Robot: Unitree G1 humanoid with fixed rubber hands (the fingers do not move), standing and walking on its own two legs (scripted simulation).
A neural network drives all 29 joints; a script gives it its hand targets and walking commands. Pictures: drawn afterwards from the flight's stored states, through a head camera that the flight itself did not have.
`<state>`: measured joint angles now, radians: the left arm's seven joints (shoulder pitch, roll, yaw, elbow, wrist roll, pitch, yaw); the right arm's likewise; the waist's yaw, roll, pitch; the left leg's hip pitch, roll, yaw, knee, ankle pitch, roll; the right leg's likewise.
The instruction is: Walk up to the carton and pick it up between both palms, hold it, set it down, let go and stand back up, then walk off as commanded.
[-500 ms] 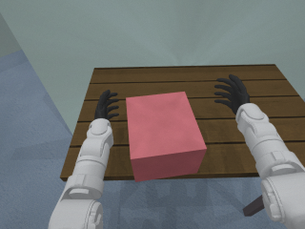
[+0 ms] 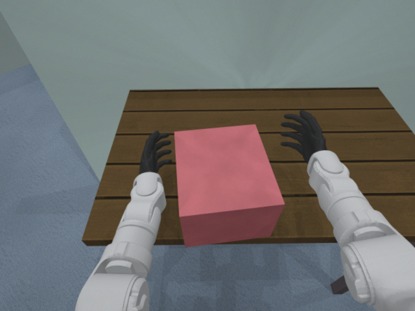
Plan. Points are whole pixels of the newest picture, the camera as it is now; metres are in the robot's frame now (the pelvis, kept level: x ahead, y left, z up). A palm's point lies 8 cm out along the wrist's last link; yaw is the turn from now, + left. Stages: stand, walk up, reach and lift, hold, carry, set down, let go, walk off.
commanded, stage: reach and lift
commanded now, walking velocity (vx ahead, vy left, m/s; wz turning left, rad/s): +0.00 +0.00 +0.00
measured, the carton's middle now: (221, 183) +0.39 +0.03 +0.01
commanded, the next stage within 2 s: none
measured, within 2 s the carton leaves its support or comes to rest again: leaves its support in 1.68 s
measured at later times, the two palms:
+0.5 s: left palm (158, 168) +0.37 +0.16 +0.07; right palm (298, 153) +0.42 -0.12 +0.09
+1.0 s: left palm (160, 169) +0.37 +0.15 +0.07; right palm (298, 153) +0.41 -0.12 +0.09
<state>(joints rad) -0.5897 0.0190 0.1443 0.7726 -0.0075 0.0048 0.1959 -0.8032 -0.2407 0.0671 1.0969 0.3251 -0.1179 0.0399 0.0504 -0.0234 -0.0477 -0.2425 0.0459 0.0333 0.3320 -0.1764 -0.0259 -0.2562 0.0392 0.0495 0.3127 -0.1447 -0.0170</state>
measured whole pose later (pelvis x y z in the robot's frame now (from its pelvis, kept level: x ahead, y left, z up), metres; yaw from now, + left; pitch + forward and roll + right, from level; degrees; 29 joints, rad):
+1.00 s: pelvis +0.00 +0.00 +0.00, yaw +0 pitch +6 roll -1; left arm -0.61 -0.06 0.14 0.78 0.02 0.02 0.29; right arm -0.80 -0.16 0.07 1.10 0.27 -0.08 -0.07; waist 0.05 -0.02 -0.08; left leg -0.29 0.06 0.03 0.38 -0.20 -0.03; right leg -0.28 0.05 0.05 0.31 -0.14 -0.02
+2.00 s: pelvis -0.02 +0.00 +0.00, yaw +0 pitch +3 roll -1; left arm -0.59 -0.07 0.24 0.61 0.19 0.24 0.23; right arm -0.80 -0.03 -0.08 0.98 0.09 0.09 -0.18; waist 0.05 -0.02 -0.13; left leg -0.25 0.06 0.03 0.38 -0.18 -0.03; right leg -0.24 0.05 0.05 0.31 -0.12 -0.02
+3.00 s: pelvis -0.03 +0.01 +0.00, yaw +0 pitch -7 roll -1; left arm -0.67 -0.05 0.31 0.42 0.28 0.53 0.04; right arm -0.80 0.05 -0.22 0.80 -0.01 0.15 -0.20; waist 0.01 -0.02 0.01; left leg -0.06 0.05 0.03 0.34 -0.17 -0.03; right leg -0.05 0.04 0.05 0.27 -0.11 -0.01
